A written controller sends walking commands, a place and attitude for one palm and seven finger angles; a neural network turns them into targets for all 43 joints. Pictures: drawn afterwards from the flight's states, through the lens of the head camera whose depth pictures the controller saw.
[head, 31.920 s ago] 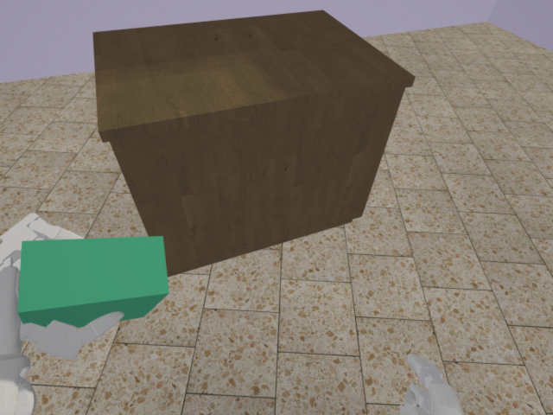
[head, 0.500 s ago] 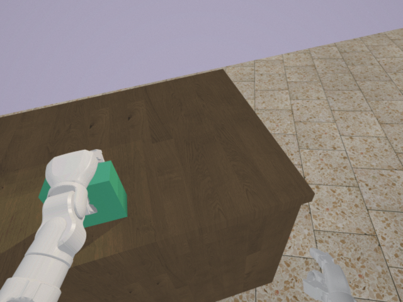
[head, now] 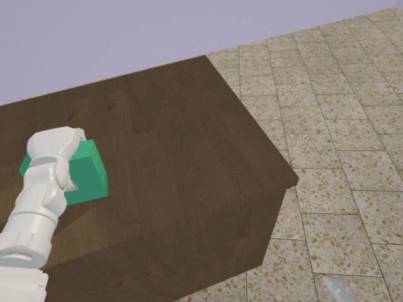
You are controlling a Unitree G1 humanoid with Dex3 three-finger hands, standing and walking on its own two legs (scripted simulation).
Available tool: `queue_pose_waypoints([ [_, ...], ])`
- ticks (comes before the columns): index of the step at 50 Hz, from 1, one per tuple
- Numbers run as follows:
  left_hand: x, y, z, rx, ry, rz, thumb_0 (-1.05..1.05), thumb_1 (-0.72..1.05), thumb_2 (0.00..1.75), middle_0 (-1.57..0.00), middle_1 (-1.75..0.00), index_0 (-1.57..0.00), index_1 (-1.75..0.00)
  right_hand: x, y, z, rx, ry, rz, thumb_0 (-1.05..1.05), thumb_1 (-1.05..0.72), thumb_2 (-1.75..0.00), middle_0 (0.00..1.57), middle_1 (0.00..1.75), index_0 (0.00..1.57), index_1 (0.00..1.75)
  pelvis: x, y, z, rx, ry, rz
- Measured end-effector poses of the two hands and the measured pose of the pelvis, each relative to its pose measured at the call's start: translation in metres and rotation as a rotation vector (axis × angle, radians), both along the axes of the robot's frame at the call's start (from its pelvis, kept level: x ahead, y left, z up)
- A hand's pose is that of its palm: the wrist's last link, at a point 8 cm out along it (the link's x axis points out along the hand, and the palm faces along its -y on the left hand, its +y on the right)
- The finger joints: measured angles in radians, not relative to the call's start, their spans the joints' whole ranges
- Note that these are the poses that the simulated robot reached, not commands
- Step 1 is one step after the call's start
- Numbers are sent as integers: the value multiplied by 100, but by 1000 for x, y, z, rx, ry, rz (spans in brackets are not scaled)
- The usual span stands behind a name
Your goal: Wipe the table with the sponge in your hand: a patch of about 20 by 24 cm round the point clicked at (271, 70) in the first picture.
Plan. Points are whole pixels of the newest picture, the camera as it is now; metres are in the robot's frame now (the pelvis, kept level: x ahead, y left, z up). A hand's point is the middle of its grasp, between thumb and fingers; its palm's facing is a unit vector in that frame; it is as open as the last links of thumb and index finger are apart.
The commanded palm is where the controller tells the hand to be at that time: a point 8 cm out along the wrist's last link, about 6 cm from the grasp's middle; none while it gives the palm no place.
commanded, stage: wipe forward along the first lane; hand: left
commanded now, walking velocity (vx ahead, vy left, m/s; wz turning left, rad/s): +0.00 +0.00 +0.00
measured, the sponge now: (73, 181) +0.34 +0.33 +0.04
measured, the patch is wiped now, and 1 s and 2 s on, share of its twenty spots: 0.40 0.65 0.85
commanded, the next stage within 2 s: slide across to the middle lane in 0.56 s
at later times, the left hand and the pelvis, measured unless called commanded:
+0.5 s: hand (65, 148) +0.40 +0.35 +0.09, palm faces -0.12 +0.03 -0.99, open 10.1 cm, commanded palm +0.39 +0.35 +0.12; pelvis +0.01 +0.01 +0.00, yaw -1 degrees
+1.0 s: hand (66, 140) +0.42 +0.36 +0.09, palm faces -0.05 +0.02 -1.00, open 10.1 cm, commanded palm +0.42 +0.33 +0.14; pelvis +0.03 +0.05 +0.00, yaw +0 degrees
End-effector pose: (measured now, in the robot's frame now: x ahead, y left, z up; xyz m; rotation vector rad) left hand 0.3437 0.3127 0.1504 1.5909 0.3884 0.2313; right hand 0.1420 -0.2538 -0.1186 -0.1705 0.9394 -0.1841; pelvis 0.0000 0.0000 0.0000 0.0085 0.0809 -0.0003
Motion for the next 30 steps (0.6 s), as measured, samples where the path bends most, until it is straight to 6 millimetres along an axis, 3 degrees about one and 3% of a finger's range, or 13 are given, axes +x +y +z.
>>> queue_pose_waypoints([
  [13,25,12,-2,1,10,-4,1,-57,112,-76,-129,-78,-131,-25,-7,-6,-10,81,-51,1,-90,-90,20,30,20,30,5,4,-1,-6,41,-9],
  [30,51,29,-2,7,21,-6,1,-57,112,-77,-129,-78,-132,-24,6,-2,-20,110,-63,1,-90,-90,20,30,20,30,11,20,-1,-16,73,-8],
])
